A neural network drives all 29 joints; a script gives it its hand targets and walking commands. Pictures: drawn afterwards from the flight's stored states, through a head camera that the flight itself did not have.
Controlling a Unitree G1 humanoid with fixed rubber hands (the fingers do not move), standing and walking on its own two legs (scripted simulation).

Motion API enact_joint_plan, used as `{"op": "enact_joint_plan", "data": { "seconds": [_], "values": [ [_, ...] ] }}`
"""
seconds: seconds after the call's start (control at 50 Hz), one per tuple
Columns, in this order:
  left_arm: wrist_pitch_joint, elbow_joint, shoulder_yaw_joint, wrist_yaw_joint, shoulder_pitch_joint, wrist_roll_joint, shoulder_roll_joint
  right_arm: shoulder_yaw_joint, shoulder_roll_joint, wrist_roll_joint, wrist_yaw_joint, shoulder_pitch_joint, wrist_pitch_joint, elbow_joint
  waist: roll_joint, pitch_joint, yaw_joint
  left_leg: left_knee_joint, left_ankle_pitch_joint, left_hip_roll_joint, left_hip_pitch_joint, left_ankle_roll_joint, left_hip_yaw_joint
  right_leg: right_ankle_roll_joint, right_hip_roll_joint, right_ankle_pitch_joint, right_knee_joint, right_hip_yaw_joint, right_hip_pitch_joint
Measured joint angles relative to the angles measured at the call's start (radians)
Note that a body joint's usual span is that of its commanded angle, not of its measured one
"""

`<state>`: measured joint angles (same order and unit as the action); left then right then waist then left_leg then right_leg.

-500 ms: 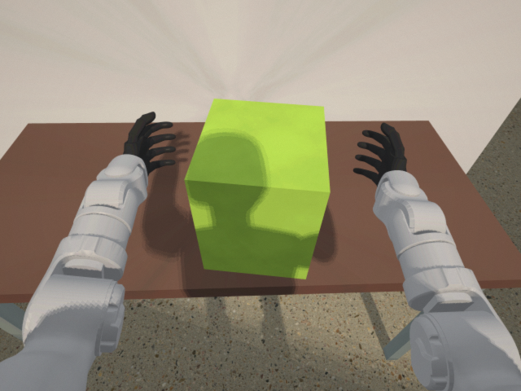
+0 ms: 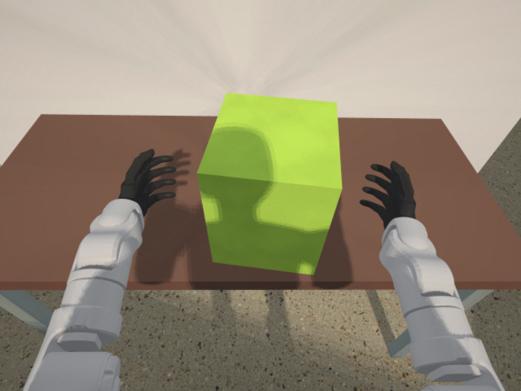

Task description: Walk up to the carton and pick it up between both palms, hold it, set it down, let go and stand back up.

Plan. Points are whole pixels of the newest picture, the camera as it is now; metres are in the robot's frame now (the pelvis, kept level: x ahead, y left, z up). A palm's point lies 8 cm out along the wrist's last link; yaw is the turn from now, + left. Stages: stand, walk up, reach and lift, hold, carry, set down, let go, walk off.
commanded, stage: set down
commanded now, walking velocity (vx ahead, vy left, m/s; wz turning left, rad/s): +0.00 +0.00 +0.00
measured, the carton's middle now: (271, 186) +0.47 +0.01 +0.03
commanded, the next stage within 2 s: none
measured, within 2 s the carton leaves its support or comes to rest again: neither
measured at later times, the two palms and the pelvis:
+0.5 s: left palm (128, 259) +0.30 +0.23 +0.05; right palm (398, 267) +0.29 -0.17 +0.06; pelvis +0.01 +0.00 +0.00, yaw -1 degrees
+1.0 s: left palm (119, 335) +0.21 +0.23 -0.01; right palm (401, 327) +0.22 -0.18 +0.00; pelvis +0.03 +0.00 +0.00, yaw +0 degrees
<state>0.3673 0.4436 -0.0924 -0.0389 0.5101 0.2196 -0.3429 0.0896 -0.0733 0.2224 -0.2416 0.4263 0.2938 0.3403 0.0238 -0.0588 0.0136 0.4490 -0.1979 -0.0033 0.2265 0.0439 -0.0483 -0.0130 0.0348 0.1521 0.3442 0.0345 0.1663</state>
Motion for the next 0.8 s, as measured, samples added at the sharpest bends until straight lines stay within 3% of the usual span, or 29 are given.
{"op": "enact_joint_plan", "data": {
  "seconds": [0.46, 0.7, 0.8],
  "values": [
    [-0.17, -0.158, 0.054, -0.014, -0.335, 0.029, 0.03, -0.054, 0.028, -0.037, 0.037, -0.334, -0.089, -0.187, -0.002, 0.003, -0.045, -0.029, 0.003, 0.008, -0.048, 0.002, -0.016, 0.0, -0.007, 0.014, 0.011, -0.02, -0.025],
    [-0.323, -0.224, 0.102, -0.02, -0.539, 0.055, 0.008, -0.093, 0.03, -0.05, 0.051, -0.529, -0.2, -0.244, -0.004, 0.002, -0.056, -0.027, -0.012, 0.01, -0.056, 0.002, -0.009, 0.0, -0.007, 0.029, 0.009, -0.018, -0.037],
    [-0.384, -0.25, 0.098, -0.03, -0.661, -0.005, 0.04, -0.114, 0.025, -0.057, 0.077, -0.652, -0.28, -0.225, -0.012, -0.005, -0.061, -0.031, -0.022, 0.013, -0.084, 0.0, 0.001, 0.002, -0.009, 0.036, -0.005, -0.011, -0.073]
  ]
}}
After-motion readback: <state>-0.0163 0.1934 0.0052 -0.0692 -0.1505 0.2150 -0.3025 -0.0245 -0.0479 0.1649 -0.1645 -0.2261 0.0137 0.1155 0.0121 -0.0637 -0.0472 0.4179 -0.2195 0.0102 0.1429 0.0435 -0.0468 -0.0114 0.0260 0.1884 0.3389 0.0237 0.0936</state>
